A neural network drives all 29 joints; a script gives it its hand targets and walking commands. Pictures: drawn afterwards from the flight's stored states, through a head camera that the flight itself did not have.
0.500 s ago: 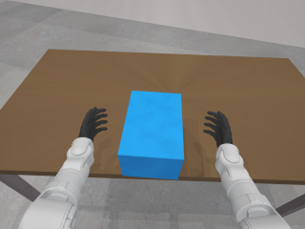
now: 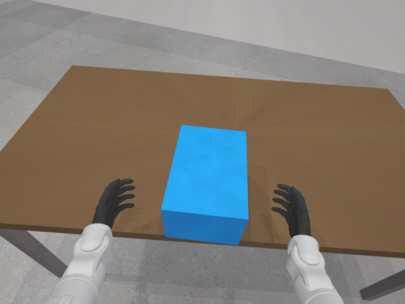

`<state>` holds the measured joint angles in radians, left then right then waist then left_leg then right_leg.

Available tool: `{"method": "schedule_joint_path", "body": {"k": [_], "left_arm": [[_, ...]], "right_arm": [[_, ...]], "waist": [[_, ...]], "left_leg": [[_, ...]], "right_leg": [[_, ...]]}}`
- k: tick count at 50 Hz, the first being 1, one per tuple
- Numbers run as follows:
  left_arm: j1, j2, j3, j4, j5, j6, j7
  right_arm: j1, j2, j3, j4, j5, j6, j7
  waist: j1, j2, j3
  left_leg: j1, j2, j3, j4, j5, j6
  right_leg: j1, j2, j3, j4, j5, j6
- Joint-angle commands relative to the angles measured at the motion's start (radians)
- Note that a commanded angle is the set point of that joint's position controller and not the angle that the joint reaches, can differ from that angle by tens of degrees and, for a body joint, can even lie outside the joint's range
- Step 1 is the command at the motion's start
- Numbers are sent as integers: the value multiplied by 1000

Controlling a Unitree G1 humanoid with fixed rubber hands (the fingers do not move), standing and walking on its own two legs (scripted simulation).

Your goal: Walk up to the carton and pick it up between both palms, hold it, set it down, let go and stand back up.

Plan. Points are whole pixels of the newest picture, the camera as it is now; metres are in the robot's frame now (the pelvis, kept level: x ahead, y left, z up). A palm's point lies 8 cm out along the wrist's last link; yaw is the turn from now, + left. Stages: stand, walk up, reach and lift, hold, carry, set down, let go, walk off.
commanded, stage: set down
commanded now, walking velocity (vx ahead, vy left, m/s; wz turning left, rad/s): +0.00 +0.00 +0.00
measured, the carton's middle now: (207, 181) +0.45 +0.00 -0.07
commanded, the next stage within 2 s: let go in 1.96 s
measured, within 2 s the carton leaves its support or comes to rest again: neither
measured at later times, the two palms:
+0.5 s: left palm (102, 270) +0.20 +0.21 -0.05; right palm (297, 280) +0.21 -0.18 -0.05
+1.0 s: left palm (101, 278) +0.19 +0.21 -0.05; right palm (315, 288) +0.19 -0.22 -0.06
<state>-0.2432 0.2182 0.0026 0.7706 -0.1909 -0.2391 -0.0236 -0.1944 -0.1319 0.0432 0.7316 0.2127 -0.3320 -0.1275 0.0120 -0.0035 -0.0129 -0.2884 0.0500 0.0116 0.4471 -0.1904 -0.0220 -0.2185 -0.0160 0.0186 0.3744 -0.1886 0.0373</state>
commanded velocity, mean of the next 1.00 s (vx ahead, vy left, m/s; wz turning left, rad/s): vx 0.00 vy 0.00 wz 0.00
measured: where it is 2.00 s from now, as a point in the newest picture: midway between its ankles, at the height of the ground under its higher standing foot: outside the picture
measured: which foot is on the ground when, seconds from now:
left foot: down 0.00-1.00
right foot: down 0.00-1.00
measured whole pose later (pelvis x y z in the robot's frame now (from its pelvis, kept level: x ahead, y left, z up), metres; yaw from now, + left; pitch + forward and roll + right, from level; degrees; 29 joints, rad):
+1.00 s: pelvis +0.03 -0.02 +0.00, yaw +0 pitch -5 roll +0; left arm 0.21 0.20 -0.04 0.51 -0.11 -0.12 0.01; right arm 0.22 -0.14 0.02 0.62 0.12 -0.29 -0.03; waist 0.03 0.00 0.07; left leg -0.08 0.05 0.02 0.40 -0.23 -0.04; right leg -0.05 -0.01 0.02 0.39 -0.26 0.02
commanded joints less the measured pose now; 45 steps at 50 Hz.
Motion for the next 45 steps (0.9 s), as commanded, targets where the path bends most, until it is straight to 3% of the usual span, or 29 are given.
{"method": "schedule_joint_path", "body": {"k": [1,2,3,4,7,8,9,10,12,13,14,16,17,18,20,21,22,25,27,29,30,31,32,33,34,35,36,40,45], "left_arm": [[-53,50,15,-215,24,-109,-11],[139,-11,20,-217,72,-125,-13],[-26,45,31,-263,65,-119,-11],[-57,15,-12,-209,66,-122,-5],[-172,95,-5,-237,14,-133,7],[71,35,-23,-210,30,-137,13],[-150,121,-8,-276,4,-140,12],[-144,89,-33,-184,-5,-132,20],[-60,92,-2,-269,12,-141,40],[91,26,-24,-209,58,-124,53],[-5,32,-41,-255,12,-139,45],[22,19,-52,-218,14,-125,55],[25,45,-22,-268,32,-124,69],[81,23,-47,-201,50,-106,69],[34,47,-62,-283,16,-109,79],[46,21,-94,-210,27,-91,79],[69,31,-75,-240,34,-67,87],[25,67,-70,-474,-5,-118,119],[131,67,-86,-303,14,-69,95],[91,127,-55,-320,14,-65,83],[164,77,-55,-142,64,-21,54],[122,143,-30,-328,33,-51,60],[159,138,-23,-287,53,-30,56],[137,128,-22,-352,20,-36,54],[145,139,-18,-368,22,-41,58],[205,110,-24,-226,45,3,40],[191,107,-7,-426,49,-31,47],[269,88,-8,-188,102,89,5],[234,124,14,-500,81,57,38]], "right_arm": [[-23,-39,-1,-147,21,-99,18],[182,-1,39,-66,25,-121,25],[-11,-32,10,-126,7,-135,18],[-23,-55,-23,-98,-23,-142,18],[-144,-39,-47,-219,-45,-148,20],[50,-34,-39,-166,-49,-152,34],[-173,-39,-67,-266,-45,-153,27],[-119,-25,-59,-170,-68,-126,29],[-40,9,-72,-205,-84,-119,34],[81,-2,-5,-60,-56,-102,66],[21,-10,-35,-147,-73,-112,62],[19,-43,-47,-121,-88,-102,70],[26,-27,-45,-114,-107,-92,72],[47,-45,-48,-51,-109,-82,80],[-11,-82,-91,-188,-111,-105,77],[-2,-97,-80,-98,-110,-91,83],[-31,-121,-89,-145,-105,-93,89],[12,-125,-127,-308,-91,-124,95],[86,-81,-78,-213,-106,-94,92],[66,-82,-63,-235,-60,-73,91],[131,-44,-28,-32,-92,-15,84],[113,-48,-35,-217,-48,-42,90],[123,-75,-36,-116,-52,-20,92],[142,-68,-30,-225,-25,-30,81],[130,-69,-27,-256,-24,-39,87],[170,-79,-6,-118,-43,-10,89],[159,-76,-20,-263,-30,-45,90],[200,-92,-27,-70,-109,22,79],[261,-98,-74,-329,-98,-4,86]], "waist": [[-5,59,-342],[-2,65,-293],[25,110,-332],[-21,114,-293],[-9,48,-222],[-3,45,-120],[4,63,-151],[-28,35,-53],[24,36,-60],[16,77,28],[14,24,-60],[-5,46,-110],[37,35,-132],[11,27,-119],[4,28,-217],[-24,35,-147],[17,54,-183],[5,17,-295],[-13,-5,-169],[15,-16,-173],[-35,6,-31],[29,-18,-114],[16,24,-74],[10,-33,-97],[27,-1,-105],[13,9,-8],[37,34,-88],[-5,51,45],[10,-5,-72]], "left_leg": [[326,-65,21,2,419,-59],[372,-62,2,2,484,-69],[331,-71,29,9,470,-80],[308,-61,4,-4,399,-80],[155,-70,29,-35,179,-50],[192,-66,27,-47,177,-44],[125,-70,42,-52,72,-42],[78,-60,24,-70,-44,-31],[62,-49,25,-92,-118,-11],[135,-43,5,-96,-77,-24],[122,-31,-3,-99,-57,-26],[147,-26,-8,-95,-86,-46],[125,-34,-2,-88,-89,-36],[159,-42,20,-82,-69,-32],[154,-33,-1,-76,-46,-41],[155,-27,-18,-71,-45,-43],[162,-41,19,-57,-2,-47],[146,-24,-2,-55,13,-44],[159,-58,41,-32,52,-33],[121,-59,39,-30,64,-17],[122,-67,46,-57,4,-16],[132,-62,65,-57,21,-4],[137,-61,65,-57,25,-18],[162,-61,58,-58,57,-4],[160,-57,56,-42,118,-11],[186,-74,50,-57,121,-20],[215,-65,48,-49,209,-30],[245,-81,54,-86,116,-43],[266,-72,47,-78,187,-30]], "right_leg": [[74,55,-11,-55,220,-63],[98,63,-16,-69,270,-67],[49,58,-14,-64,233,-67],[16,64,-25,-70,169,-75],[29,45,-11,-65,24,-52],[35,45,-13,-72,17,-63],[2,28,-3,-56,-56,-57],[-29,27,-10,-65,-137,-59],[-8,14,1,-41,-158,-51],[-19,27,-12,-43,-169,-66],[20,35,-11,-34,-133,-71],[-7,39,-13,-28,-165,-66],[-2,36,-16,-19,-201,-75],[-18,43,-27,-41,-193,-66],[-5,51,-24,-24,-144,-71],[-22,55,-25,-19,-147,-76],[-11,62,-32,-16,-145,-79],[22,71,-41,17,-88,-73],[-5,49,-17,-31,-99,-65],[22,47,0,-25,-40,-57],[26,32,8,-42,-97,-61],[56,34,16,-42,-84,-51],[88,31,17,-35,-73,-50],[84,33,17,-44,-23,-45],[90,30,10,-29,49,-41],[59,31,11,-55,56,-35],[111,32,7,-45,155,-41],[110,29,17,-90,81,-42],[104,36,-1,-69,145,-41]]}}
